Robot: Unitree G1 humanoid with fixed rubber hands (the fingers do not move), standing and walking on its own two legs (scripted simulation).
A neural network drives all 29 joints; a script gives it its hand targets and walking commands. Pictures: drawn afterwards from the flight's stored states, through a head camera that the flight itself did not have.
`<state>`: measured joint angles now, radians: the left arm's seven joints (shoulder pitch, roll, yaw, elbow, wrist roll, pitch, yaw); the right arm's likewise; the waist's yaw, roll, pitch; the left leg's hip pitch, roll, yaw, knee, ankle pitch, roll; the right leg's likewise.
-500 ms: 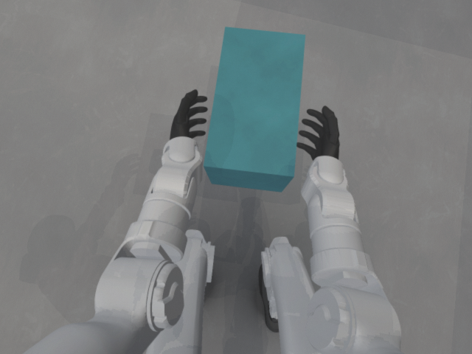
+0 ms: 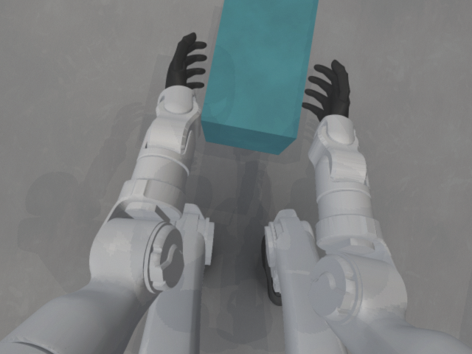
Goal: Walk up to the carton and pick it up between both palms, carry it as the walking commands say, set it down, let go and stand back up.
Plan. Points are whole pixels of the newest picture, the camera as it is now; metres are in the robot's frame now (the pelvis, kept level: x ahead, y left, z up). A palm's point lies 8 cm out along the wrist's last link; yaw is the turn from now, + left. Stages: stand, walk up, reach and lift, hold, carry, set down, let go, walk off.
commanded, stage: set down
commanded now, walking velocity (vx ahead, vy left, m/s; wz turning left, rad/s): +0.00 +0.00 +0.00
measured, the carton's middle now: (257, 68) +0.57 -0.02 -0.21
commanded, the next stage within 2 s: none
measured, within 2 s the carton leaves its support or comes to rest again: rests again in 1.68 s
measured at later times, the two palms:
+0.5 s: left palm (190, 93) +0.52 +0.11 -0.21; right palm (314, 119) +0.48 -0.13 -0.21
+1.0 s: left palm (188, 91) +0.55 +0.12 -0.27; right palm (302, 116) +0.50 -0.13 -0.27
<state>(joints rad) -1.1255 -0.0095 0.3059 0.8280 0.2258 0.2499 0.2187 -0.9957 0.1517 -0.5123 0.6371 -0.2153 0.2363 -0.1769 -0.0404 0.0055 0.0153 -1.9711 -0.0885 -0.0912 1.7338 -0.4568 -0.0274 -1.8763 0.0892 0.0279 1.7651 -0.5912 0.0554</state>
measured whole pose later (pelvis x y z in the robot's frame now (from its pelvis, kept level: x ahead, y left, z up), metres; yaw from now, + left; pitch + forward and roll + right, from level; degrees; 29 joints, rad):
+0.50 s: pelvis -0.02 +0.00 -0.05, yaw +0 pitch +31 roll -4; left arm -1.42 0.11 0.26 0.84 0.15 0.24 0.20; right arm -1.25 0.06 -0.49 0.58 -0.14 0.25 -0.19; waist -0.03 0.01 0.47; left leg -1.99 -0.10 -0.10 1.93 -0.47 -0.04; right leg -1.89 0.10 0.01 1.96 -0.62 0.07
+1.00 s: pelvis -0.02 +0.00 -0.10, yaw -1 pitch +32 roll -4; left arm -1.60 0.24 0.22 1.06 0.09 0.24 0.14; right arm -1.42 -0.01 -0.50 0.76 -0.15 0.25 -0.12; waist -0.03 0.02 0.50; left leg -2.15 -0.11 -0.09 2.07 -0.48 -0.04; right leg -2.04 0.11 0.01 2.11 -0.64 0.08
